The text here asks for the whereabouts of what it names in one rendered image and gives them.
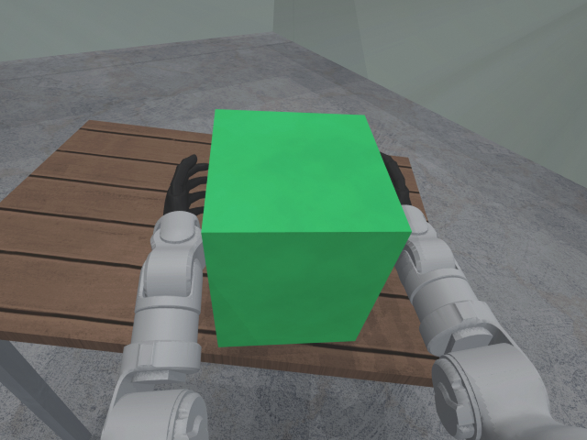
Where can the table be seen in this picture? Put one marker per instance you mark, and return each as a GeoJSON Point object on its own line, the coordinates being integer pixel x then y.
{"type": "Point", "coordinates": [75, 234]}

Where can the left robot forearm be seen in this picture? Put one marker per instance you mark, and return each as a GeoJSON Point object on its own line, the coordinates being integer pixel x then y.
{"type": "Point", "coordinates": [164, 345]}

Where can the left robot upper arm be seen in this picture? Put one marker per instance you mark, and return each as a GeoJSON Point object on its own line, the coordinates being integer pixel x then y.
{"type": "Point", "coordinates": [158, 415]}

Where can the left robot hand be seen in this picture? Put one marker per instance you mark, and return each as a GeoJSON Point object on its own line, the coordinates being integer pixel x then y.
{"type": "Point", "coordinates": [177, 197]}

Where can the right robot forearm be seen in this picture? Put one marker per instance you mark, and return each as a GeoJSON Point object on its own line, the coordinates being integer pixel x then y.
{"type": "Point", "coordinates": [452, 318]}

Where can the carton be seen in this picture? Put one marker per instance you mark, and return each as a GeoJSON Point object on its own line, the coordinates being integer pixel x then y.
{"type": "Point", "coordinates": [301, 228]}

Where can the right robot hand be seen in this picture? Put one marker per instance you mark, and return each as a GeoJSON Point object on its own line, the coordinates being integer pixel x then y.
{"type": "Point", "coordinates": [397, 179]}

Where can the right robot upper arm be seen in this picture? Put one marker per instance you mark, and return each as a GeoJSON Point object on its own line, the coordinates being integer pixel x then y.
{"type": "Point", "coordinates": [493, 393]}

